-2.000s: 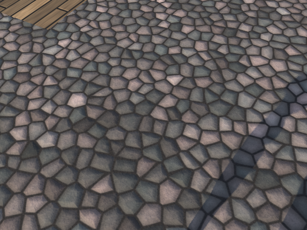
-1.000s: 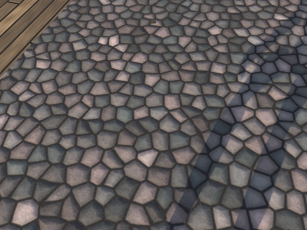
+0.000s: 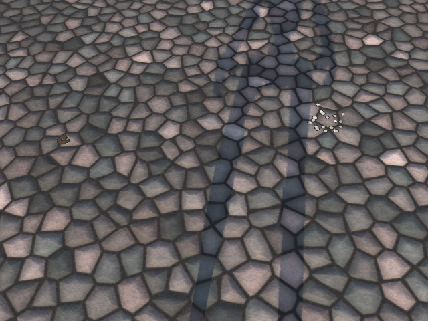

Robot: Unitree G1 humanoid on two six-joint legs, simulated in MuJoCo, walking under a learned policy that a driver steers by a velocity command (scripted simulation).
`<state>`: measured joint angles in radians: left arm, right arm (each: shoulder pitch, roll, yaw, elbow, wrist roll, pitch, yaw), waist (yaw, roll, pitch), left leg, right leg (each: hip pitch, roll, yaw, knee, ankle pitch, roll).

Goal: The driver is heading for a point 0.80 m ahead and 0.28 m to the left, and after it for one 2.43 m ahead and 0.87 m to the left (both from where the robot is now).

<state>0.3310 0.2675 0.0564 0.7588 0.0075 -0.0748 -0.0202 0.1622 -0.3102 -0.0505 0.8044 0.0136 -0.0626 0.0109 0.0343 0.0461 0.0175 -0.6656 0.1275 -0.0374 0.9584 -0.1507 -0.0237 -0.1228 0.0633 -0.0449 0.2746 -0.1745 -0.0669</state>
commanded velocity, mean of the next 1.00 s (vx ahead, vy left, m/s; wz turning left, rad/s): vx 0.50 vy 0.00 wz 0.49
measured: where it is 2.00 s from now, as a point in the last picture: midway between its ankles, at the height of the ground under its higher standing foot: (151, 243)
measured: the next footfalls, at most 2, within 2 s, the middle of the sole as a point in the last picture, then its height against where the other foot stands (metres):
left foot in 0.26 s outside the picture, level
right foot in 0.74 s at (224, 276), level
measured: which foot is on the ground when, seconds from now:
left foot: up 0.00-0.24, down 0.26-0.76, up 0.78-1.00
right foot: down 0.00-0.28, up 0.30-0.72, down 0.74-1.00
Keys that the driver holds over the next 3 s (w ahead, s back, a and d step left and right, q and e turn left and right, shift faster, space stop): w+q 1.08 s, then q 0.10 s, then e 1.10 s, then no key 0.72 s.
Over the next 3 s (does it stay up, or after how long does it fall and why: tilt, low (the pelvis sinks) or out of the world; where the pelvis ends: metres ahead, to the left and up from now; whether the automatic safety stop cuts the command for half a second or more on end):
stays up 0.77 0.26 -0.01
